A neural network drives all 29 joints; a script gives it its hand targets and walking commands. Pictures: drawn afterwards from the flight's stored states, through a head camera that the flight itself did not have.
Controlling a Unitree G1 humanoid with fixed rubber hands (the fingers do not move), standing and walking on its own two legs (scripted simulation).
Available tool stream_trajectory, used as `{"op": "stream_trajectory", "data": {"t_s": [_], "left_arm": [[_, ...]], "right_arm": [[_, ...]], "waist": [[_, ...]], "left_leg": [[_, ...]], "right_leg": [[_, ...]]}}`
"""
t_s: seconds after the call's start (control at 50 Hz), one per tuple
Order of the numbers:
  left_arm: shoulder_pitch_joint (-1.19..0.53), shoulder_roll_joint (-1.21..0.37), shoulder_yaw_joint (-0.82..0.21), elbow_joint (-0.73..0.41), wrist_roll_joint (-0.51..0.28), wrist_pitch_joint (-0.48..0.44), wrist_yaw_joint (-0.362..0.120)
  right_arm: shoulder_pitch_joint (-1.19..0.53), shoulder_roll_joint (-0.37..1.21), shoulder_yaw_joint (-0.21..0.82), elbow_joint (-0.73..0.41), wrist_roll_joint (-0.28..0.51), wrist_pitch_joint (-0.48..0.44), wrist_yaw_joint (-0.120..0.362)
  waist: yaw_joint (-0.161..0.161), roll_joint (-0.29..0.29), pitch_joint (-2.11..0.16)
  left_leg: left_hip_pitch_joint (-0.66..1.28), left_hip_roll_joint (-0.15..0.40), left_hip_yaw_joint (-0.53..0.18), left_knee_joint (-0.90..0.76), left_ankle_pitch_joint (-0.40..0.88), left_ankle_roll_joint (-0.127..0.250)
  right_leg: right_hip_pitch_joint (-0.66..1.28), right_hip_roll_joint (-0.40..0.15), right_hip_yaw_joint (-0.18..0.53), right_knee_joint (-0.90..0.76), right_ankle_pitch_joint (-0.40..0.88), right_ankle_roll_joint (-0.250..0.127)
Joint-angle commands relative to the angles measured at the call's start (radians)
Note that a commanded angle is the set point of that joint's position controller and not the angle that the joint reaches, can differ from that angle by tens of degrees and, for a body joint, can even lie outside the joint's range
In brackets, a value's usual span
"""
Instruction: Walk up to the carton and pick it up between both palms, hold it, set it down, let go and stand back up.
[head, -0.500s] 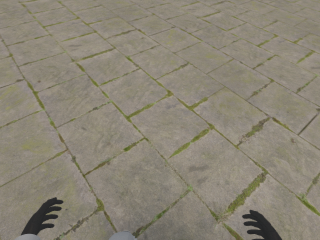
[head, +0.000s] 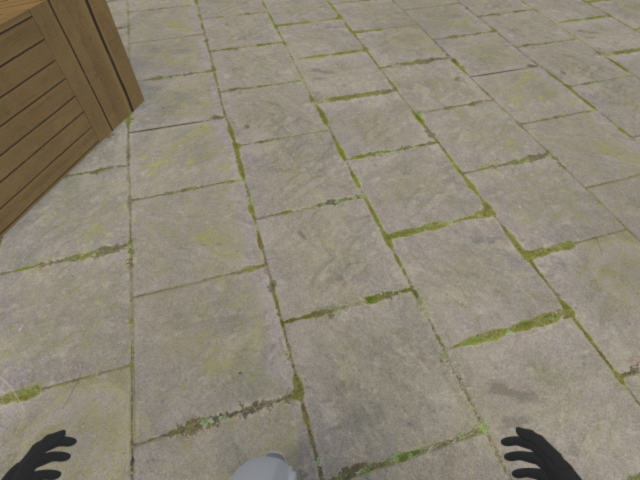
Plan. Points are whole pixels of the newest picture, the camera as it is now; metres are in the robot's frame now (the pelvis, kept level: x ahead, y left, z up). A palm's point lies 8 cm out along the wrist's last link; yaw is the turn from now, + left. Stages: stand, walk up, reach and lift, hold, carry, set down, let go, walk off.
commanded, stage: walk up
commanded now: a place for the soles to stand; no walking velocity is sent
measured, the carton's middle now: out of the picture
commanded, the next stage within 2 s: none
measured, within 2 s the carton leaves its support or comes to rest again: neither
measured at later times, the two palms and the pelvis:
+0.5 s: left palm out of the picture +0.11 +0.46 -0.07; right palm (416, 351) +0.29 -0.15 -0.07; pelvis +0.09 +0.11 -0.01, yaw +18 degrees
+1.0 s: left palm out of the picture +0.12 +0.56 -0.09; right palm (283, 249) +0.49 +0.06 -0.08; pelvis +0.20 +0.23 -0.03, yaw +34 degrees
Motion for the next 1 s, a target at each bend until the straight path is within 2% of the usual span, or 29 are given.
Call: {"op": "stream_trajectory", "data": {"t_s": [0.0, 0.08, 0.16, 0.22, 0.24, 0.26, 0.28, 0.3, 0.32, 0.34, 0.38, 0.42, 0.48, 0.52, 0.54, 0.56, 0.58, 0.6, 0.62, 0.66, 0.7, 0.78, 0.82, 0.88, 0.9, 0.92, 0.94, 0.96, 0.98], "left_arm": [[-0.1, 0.209, 0.119, 0.0, 0.016, -0.05, 0.005], [0.011, 0.221, 0.134, 0.003, 0.026, -0.042, -0.022], [0.053, 0.248, 0.143, 0.006, 0.028, -0.034, -0.05], [0.036, 0.248, 0.156, -0.002, 0.016, -0.022, -0.059], [-0.022, 0.243, 0.152, -0.02, 0.013, -0.019, -0.062], [-0.011, 0.211, 0.133, -0.018, 0.022, -0.014, -0.065], [-0.047, 0.137, 0.108, -0.059, 0.011, -0.012, -0.067], [-0.124, 0.122, 0.087, -0.1, 0.013, -0.018, -0.066], [-0.189, 0.171, 0.086, -0.101, 0.02, -0.027, -0.058], [-0.158, 0.173, 0.087, -0.074, 0.008, -0.033, -0.06], [-0.098, 0.164, 0.093, -0.045, 0.01, -0.048, -0.062], [-0.069, 0.163, 0.099, -0.027, 0.01, -0.054, -0.063], [-0.054, 0.152, 0.097, -0.024, 0.011, -0.069, -0.053], [0.074, 0.137, 0.096, 0.018, 0.005, -0.084, -0.041], [0.185, 0.193, 0.114, 0.05, 0.016, -0.091, -0.029], [0.21, 0.295, 0.153, 0.063, 0.034, -0.083, -0.013], [0.097, 0.327, 0.165, 0.023, 0.032, -0.074, -0.006], [0.034, 0.287, 0.158, -0.007, 0.021, -0.074, -0.01], [0.028, 0.244, 0.146, -0.003, 0.02, -0.078, -0.016], [0.042, 0.195, 0.134, 0.021, 0.013, -0.079, -0.023], [0.049, 0.19, 0.136, 0.012, 0.015, -0.07, -0.034], [0.046, 0.209, 0.145, 0.0, 0.013, -0.059, -0.055], [0.024, 0.227, 0.146, -0.012, 0.014, -0.05, -0.065], [-0.07, 0.233, 0.14, -0.039, 0.015, -0.036, -0.074], [-0.058, 0.204, 0.125, -0.041, 0.023, -0.031, -0.072], [-0.045, 0.16, 0.102, -0.058, 0.027, -0.029, -0.072], [-0.079, 0.101, 0.084, -0.108, 0.021, -0.035, -0.081], [-0.139, 0.175, 0.088, -0.109, 0.025, -0.044, -0.083], [-0.189, 0.186, 0.088, -0.095, 0.026, -0.054, -0.083]], "right_arm": [[0.001, -0.222, -0.106, -0.037, -0.02, -0.018, 0.022], [-0.091, -0.178, -0.089, -0.057, -0.008, -0.019, 0.044], [-0.164, -0.164, -0.086, -0.077, -0.008, -0.032, 0.042], [-0.071, -0.17, -0.088, -0.037, -0.001, -0.044, 0.018], [0.015, -0.181, -0.098, -0.015, 0.002, -0.048, 0.008], [0.131, -0.23, -0.121, 0.03, 0.009, -0.053, -0.011], [0.186, -0.333, -0.148, 0.023, 0.003, -0.055, -0.029], [0.162, -0.429, -0.165, 0.001, 0.006, -0.049, -0.035], [0.17, -0.412, -0.163, 0.003, 0.022, -0.044, -0.038], [0.115, -0.372, -0.147, -0.006, 0.024, -0.042, -0.045], [0.018, -0.31, -0.134, -0.034, 0.021, -0.043, -0.047], [0.004, -0.282, -0.128, -0.06, 0.009, -0.046, -0.038], [0.005, -0.274, -0.125, -0.086, 0.005, -0.048, -0.035], [-0.084, -0.245, -0.114, -0.119, 0.011, -0.045, -0.037], [-0.128, -0.176, -0.096, -0.143, 0.024, -0.046, -0.039], [-0.096, -0.075, -0.068, -0.137, 0.019, -0.051, -0.044], [-0.043, -0.15, -0.075, -0.107, 0.004, -0.044, -0.049], [-0.043, -0.237, -0.094, -0.075, 0.005, -0.046, -0.046], [-0.06, -0.246, -0.102, -0.061, 0.009, -0.051, -0.037], [-0.025, -0.203, -0.1, -0.035, 0.022, -0.052, -0.025], [-0.034, -0.174, -0.087, -0.038, 0.023, -0.046, -0.017], [-0.148, -0.127, -0.071, -0.071, 0.024, -0.056, -0.007], [-0.157, -0.135, -0.074, -0.065, 0.02, -0.067, -0.003], [0.008, -0.173, -0.094, -0.004, 0.016, -0.069, -0.021], [0.129, -0.207, -0.113, 0.042, 0.018, -0.073, -0.038], [0.24, -0.278, -0.141, 0.067, 0.026, -0.073, -0.062], [0.198, -0.399, -0.164, 0.024, 0.024, -0.071, -0.082], [0.19, -0.402, -0.166, 0.012, 0.038, -0.068, -0.082], [0.18, -0.374, -0.155, 0.015, 0.048, -0.065, -0.092]], "waist": [[-0.025, -0.052, -0.142], [0.072, -0.115, -0.111], [0.11, -0.127, -0.146], [0.046, -0.153, -0.189], [-0.021, -0.12, -0.207], [-0.082, 0.004, -0.258], [-0.12, 0.223, -0.215], [-0.12, 0.375, -0.146], [-0.12, 0.236, -0.078], [-0.069, 0.143, -0.003], [-0.016, 0.167, 0.019], [-0.022, 0.194, -0.018], [-0.011, 0.183, -0.025], [0.076, 0.15, -0.088], [0.137, 0.046, -0.157], [0.153, -0.202, -0.223], [0.115, -0.1, -0.199], [0.085, 0.007, -0.161], [0.079, 0.027, -0.111], [0.058, -0.053, -0.115], [0.066, -0.091, -0.126], [0.099, -0.098, -0.097], [0.096, -0.114, -0.101], [-0.007, -0.107, -0.189], [-0.066, -0.001, -0.257], [-0.123, 0.123, -0.273], [-0.105, 0.348, -0.218], [-0.106, 0.187, -0.166], [-0.092, 0.08, -0.025]], "left_leg": [[-0.176, 0.208, -0.02, 0.204, 0.024, -0.085], [-0.186, 0.215, 0.076, 0.057, 0.006, -0.088], [-0.083, 0.222, 0.125, -0.132, -0.045, -0.066], [0.045, 0.171, 0.223, -0.165, -0.04, -0.042], [0.192, 0.145, 0.23, -0.234, -0.032, -0.021], [0.366, 0.088, 0.171, -0.262, -0.11, 0.015], [0.508, 0.199, -0.236, -0.375, -0.343, 0.127], [0.564, 0.364, -0.712, -0.531, -0.371, 0.252], [0.468, 0.412, -0.776, -0.573, -0.415, 0.282], [0.368, 0.369, -0.664, -0.566, -0.438, 0.256], [0.273, 0.276, -0.457, -0.516, -0.276, 0.174], [0.209, 0.238, -0.433, -0.495, -0.189, 0.19], [0.202, 0.281, -0.512, -0.46, -0.106, 0.211], [0.059, 0.227, -0.423, -0.345, -0.059, 0.136], [-0.124, 0.098, -0.24, -0.203, -0.149, 0.017], [-0.308, -0.017, -0.077, 0.084, -0.228, -0.027], [-0.372, 0.097, -0.083, 0.253, -0.169, -0.051], [-0.33, 0.161, -0.091, 0.301, -0.086, -0.057], [-0.287, 0.197, -0.079, 0.301, -0.041, -0.059], [-0.236, 0.205, -0.019, 0.249, -0.006, -0.078], [-0.223, 0.211, 0.033, 0.187, -0.009, -0.079], [-0.198, 0.233, 0.098, -0.026, -0.002, -0.061], [-0.114, 0.213, 0.145, -0.126, 0.005, -0.052], [0.188, 0.131, 0.22, -0.201, 0.045, -0.007], [0.338, 0.069, 0.189, -0.224, 0.014, 0.015], [0.499, 0.079, 0.03, -0.232, -0.114, 0.066], [0.607, 0.303, -0.574, -0.424, -0.283, 0.209], [0.576, 0.385, -0.812, -0.514, -0.416, 0.278], [0.455, 0.385, -0.769, -0.532, -0.411, 0.271]], "right_leg": [[0.306, -0.344, 0.219, -0.259, -0.103, -0.097], [0.371, -0.316, 0.094, -0.229, -0.069, -0.119], [0.381, -0.314, -0.029, -0.114, 0.01, -0.128], [0.291, -0.371, -0.076, 0.01, 0.037, -0.106], [0.186, -0.349, -0.13, 0.108, 0.025, -0.078], [0.087, -0.281, -0.162, 0.332, -0.003, -0.044], [-0.231, -0.16, -0.163, 0.589, -0.106, 0.02], [-0.559, 0.001, -0.047, 0.695, -0.416, 0.072], [-0.548, -0.035, 0.104, 0.695, -0.415, 0.063], [-0.477, -0.058, 0.123, 0.636, -0.373, 0.054], [-0.345, -0.07, 0.125, 0.486, -0.303, 0.042], [-0.229, -0.016, 0.091, 0.389, -0.337, 0.046], [-0.141, 0.012, 0.119, 0.212, -0.313, 0.018], [0.186, 0.0, 0.154, -0.094, -0.098, -0.007], [0.501, -0.069, 0.191, -0.255, 0.005, -0.008], [0.649, -0.378, 0.496, -0.273, -0.202, -0.014], [0.559, -0.57, 0.642, -0.326, -0.431, -0.042], [0.488, -0.541, 0.596, -0.307, -0.384, -0.064], [0.424, -0.461, 0.465, -0.286, -0.26, -0.047], [0.452, -0.334, 0.222, -0.232, 0.069, 0.015], [0.467, -0.317, 0.098, -0.185, 0.278, -0.035], [0.44, -0.321, -0.005, -0.139, 0.234, -0.124], [0.38, -0.334, -0.041, -0.106, 0.159, -0.124], [0.224, -0.316, -0.123, 0.086, 0.153, -0.077], [0.168, -0.26, -0.157, 0.318, 0.16, -0.046], [-0.008, -0.219, -0.115, 0.57, 0.121, -0.008], [-0.405, -0.029, -0.073, 0.748, -0.324, 0.058], [-0.532, -0.014, 0.11, 0.768, -0.382, 0.048], [-0.528, -0.049, 0.152, 0.758, -0.352, 0.042]]}}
